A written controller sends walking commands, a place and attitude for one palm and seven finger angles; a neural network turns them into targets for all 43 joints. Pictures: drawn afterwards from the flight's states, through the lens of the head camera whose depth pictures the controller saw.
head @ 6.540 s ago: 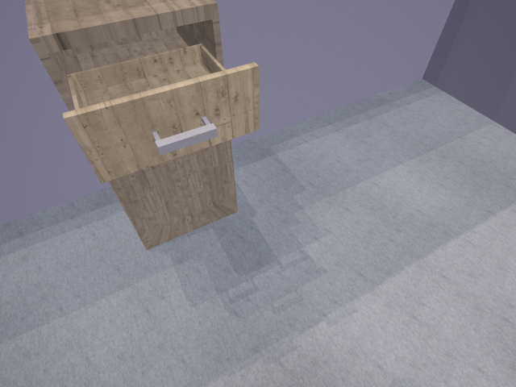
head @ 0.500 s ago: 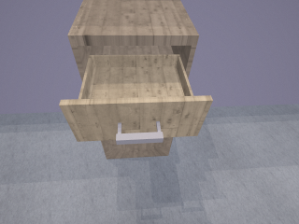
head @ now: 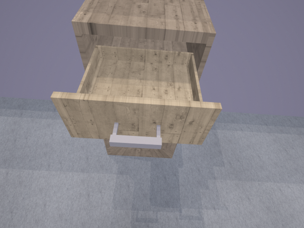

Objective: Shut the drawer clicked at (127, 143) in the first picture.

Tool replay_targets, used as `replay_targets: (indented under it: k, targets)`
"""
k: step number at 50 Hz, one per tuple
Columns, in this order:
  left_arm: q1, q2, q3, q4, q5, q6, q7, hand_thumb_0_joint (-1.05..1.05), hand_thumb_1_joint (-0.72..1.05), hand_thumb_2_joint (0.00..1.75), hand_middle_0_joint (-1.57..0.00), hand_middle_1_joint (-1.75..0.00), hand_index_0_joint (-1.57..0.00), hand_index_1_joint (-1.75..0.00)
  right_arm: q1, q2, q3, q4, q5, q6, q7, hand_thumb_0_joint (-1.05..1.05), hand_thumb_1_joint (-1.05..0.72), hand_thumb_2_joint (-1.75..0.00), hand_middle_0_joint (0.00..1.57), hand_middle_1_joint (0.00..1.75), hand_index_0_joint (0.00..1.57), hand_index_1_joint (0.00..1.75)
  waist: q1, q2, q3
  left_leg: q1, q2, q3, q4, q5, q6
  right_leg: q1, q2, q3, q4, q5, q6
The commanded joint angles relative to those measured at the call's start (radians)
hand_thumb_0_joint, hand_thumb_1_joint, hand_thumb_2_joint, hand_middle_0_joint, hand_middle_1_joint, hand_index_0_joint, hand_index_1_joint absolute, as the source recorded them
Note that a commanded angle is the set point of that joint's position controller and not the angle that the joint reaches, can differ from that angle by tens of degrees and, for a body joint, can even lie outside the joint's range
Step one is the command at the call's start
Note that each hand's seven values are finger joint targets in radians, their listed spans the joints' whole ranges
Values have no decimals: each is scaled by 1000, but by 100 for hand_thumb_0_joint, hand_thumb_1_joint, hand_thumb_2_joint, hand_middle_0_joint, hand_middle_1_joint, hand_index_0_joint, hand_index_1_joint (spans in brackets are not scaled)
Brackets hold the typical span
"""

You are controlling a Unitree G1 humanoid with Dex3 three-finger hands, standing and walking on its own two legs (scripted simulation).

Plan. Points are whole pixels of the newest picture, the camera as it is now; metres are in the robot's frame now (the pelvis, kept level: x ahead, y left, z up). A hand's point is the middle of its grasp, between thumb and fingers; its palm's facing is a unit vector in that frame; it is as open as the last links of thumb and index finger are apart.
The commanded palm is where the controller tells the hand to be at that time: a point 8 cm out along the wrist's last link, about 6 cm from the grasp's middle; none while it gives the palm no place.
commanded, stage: shuffle to correct the standing spot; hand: left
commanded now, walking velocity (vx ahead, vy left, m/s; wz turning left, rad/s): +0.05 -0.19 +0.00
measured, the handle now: (136, 134) +0.34 +0.07 +0.05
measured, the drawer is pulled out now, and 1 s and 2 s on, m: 0.28 0.28 0.28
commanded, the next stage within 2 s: come to a stop and stand still in 0.36 s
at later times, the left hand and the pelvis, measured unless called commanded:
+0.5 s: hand out of the picture +0.04 +0.08 -0.16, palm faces +0.03 -0.98 -0.18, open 7.3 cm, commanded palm none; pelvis +0.04 -0.10 +0.01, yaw +1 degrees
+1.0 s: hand out of the picture +0.05 +0.04 -0.15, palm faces +0.02 -0.98 -0.22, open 7.3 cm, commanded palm none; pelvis +0.03 -0.14 +0.02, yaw +0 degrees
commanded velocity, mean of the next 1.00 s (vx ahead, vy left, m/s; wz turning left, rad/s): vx -0.02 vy -0.05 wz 0.00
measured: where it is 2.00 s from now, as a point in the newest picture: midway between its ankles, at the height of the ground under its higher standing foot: outside the picture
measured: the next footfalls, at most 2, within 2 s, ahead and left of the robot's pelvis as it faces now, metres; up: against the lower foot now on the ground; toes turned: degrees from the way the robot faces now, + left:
right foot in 0.30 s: +0.07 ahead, -0.24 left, +0.00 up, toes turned -2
left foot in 0.56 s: +0.07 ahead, -0.03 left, +0.00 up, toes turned +8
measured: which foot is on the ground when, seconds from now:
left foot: down 0.00-0.30, up 0.32-0.54, down 0.56-1.00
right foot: down 0.00-0.00, up 0.02-0.28, down 0.30-1.00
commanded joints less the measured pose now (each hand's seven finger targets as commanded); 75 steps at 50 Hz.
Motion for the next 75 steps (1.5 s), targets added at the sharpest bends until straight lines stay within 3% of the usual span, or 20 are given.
replay_targets:
  k: [1, 3, 5, 10, 13, 14, 15, 17, 20, 23, 26, 28, 30, 33, 35, 38, 42, 62, 74, 75]
  targets:
    - [-21, 106, 28, -81, 0, -3, 8, 0, 90, 90, -20, -30, -20, -30, 254, -204, -37, 11, -6, -16, -29, 0, -90, -90, 20, 30, 20, 30, -78, 259, -62, 271, 414, -481, -343, 799, 256, -379, -48, 114, 580, -123, 45]
    - [-41, 102, 36, -101, 11, 14, -3, 0, 90, 90, -20, -30, -20, -30, 115, -166, -35, -47, -9, -23, -28, 0, -90, -90, 20, 30, 20, 30, -15, 145, 53, 107, 393, -393, -356, 527, 213, -410, -106, 173, 607, -89, 38]
    - [-10, 68, 38, -108, 9, 24, -20, 0, 90, 90, -20, -30, -20, -30, 28, -178, -42, -88, -14, -27, -16, 0, -90, -90, 20, 30, 20, 30, 25, 138, 29, -7, 321, -269, -379, 298, 153, -316, -113, 144, 524, -22, 48]
    - [-22, 37, 41, -145, 8, 22, -34, 0, 90, 90, -20, -30, -20, -30, 5, -216, -64, -127, -19, -10, 4, 0, -90, -90, 20, 30, 20, 30, 16, 201, 4, -46, 250, -192, -368, -23, 94, -220, -82, 31, 150, 59, 77]
    - [28, 75, 51, -129, 7, 10, -31, 0, 90, 90, -20, -30, -20, -30, 20, -187, -65, -133, -16, 6, 10, 0, -90, -90, 20, 30, 20, 30, 36, 121, 9, -109, 177, -131, -215, -73, 19, -69, -49, 1, -120, 183, 82]
    - [48, 113, 57, -126, 11, 5, -26, 0, 90, 90, -20, -30, -20, -30, 35, -158, -60, -143, -10, 10, 12, 0, -90, -90, 20, 30, 20, 30, 44, 2, 3, -160, 105, -62, -73, -110, -12, -36, -115, 105, -213, 139, 59]
    - [52, 191, 68, -134, 18, 3, -19, 0, 90, 90, -20, -30, -20, -30, 42, -89, -47, -168, -4, 13, 15, 0, -90, -90, 20, 30, 20, 30, 43, -206, -13, -234, -2, 44, 113, -215, -51, -28, -281, 334, -316, 110, -19]
    - [6, 218, 78, -160, 25, 3, -13, 0, 90, 90, -20, -30, -20, -30, -29, -94, -45, -201, -3, 18, 8, 0, -90, -90, 20, 30, 20, 30, 61, -296, -13, -245, 12, -22, 429, -277, -36, -138, -351, 464, -415, 129, -145]
    - [-95, 161, 64, -182, 27, 1, -4, 0, 90, 90, -20, -30, -20, -30, 0, -95, -46, -176, 1, 7, 12, 0, -90, -90, 20, 30, 20, 30, 8, -144, -34, -188, 42, -23, 450, -216, -42, -128, -296, 251, -284, 499, -166]
    - [-67, 169, 60, -178, 23, 5, -1, 0, 90, 90, -20, -30, -20, -30, 11, -60, -36, -168, 6, 4, 10, 0, -90, -90, 20, 30, 20, 30, 14, -75, -61, -85, 15, 31, 166, -183, -46, -93, -264, 221, -222, 670, -167]
    - [-68, 139, 53, -160, -7, 4, 1, 0, 90, 90, -20, -30, -20, -30, 107, -52, -13, -120, 6, -5, 4, 0, -90, -90, 20, 30, 20, 30, -25, -4, -71, 180, 33, 17, -285, 147, -50, -141, -199, 183, -126, 589, -75]
    - [-1, 63, 37, -148, -18, -10, -1, 0, 90, 90, -20, -30, -20, -30, 107, -130, -16, -118, 6, -25, -1, 0, -90, -90, 20, 30, 20, 30, 14, 216, -123, 291, 242, -173, -304, 728, 41, -156, -105, 143, -34, 340, 24]
    - [-45, 84, 29, -122, -21, 4, 9, 0, 90, 90, -20, -30, -20, -30, 43, -110, 0, -109, 8, -27, -20, 0, -90, -90, 20, 30, 20, 30, 17, 350, -69, 261, 281, -192, -307, 1082, 113, -152, -113, 109, 30, 30, 74]
    - [-56, 84, 28, -96, -18, 11, 4, 0, 90, 90, -20, -30, -20, -30, -15, -108, -6, -120, 10, -25, -20, 0, -90, -90, 20, 30, 20, 30, 43, 178, -14, 241, 230, -137, -279, 973, 95, -123, -130, 111, -68, 153, 71]
    - [-39, 82, 25, -87, -12, 1, 8, 0, 90, 90, -20, -30, -20, -30, -15, -119, -16, -127, 19, -22, -17, 0, -90, -90, 20, 30, 20, 30, 36, 63, -42, 259, 164, -106, -233, 791, 38, -94, -146, 144, -198, 447, 67]
    - [-70, 105, 25, -104, -13, -13, 10, 0, 90, 90, -20, -30, -20, -30, 6, -110, -24, -114, 19, -12, -10, 0, -90, -90, 20, 30, 20, 30, 9, 1, -80, 236, 118, -78, -253, 510, -11, -67, -196, 196, -178, 678, 33]
    - [-73, 116, 21, -114, -11, -21, 17, 0, 90, 90, -20, -30, -20, -30, 5, -100, -17, -102, 18, -2, 3, 0, -90, -90, 20, 30, 20, 30, 7, -26, -93, 218, 104, -57, -276, 311, -32, -73, -222, 228, -207, 629, 17]
    - [-28, 86, 4, -57, -15, -32, 8, 0, 90, 90, -20, -30, -20, -30, 133, -47, 15, 0, 12, -13, 14, 0, -90, -90, 20, 30, 20, 30, 12, 24, 39, 147, 88, -50, -343, 104, -30, -181, -171, 231, -338, 169, 15]
    - [27, 26, 3, -23, -15, -39, 13, 0, 90, 90, -20, -30, -20, -30, 208, 4, 15, 36, 15, -26, 3, 0, -90, -90, 20, 30, 20, 30, 9, 32, 31, 131, 93, -51, -334, 136, -26, -175, -156, 214, -304, 238, 9]
    - [27, 82, 0, 6, 8, -62, 41, 0, 90, 90, -20, -30, -20, -30, 57, -87, 8, -35, 13, -38, 17, 0, -90, -90, 20, 30, 20, 30, 35, 126, 60, 23, 102, -27, -145, 132, -58, -187, -207, 233, -267, 538, 27]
